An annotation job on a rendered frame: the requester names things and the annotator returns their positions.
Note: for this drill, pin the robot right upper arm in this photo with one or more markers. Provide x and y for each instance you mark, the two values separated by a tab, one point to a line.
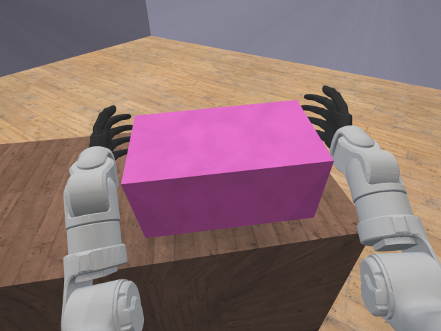
403	288

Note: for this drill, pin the robot right forearm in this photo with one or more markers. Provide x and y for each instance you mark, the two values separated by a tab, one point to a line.
386	220

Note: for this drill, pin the robot left upper arm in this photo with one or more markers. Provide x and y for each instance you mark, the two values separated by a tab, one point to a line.
109	306

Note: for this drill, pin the pedestal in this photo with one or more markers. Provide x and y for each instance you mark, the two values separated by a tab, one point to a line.
281	276

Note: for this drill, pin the robot right hand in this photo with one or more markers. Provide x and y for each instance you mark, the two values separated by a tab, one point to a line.
336	115

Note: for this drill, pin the carton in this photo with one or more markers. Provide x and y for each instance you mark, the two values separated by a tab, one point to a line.
227	167

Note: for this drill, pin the robot left forearm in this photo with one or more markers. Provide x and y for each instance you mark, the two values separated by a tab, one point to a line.
92	218

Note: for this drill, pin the robot left hand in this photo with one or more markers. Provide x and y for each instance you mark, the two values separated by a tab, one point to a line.
103	133

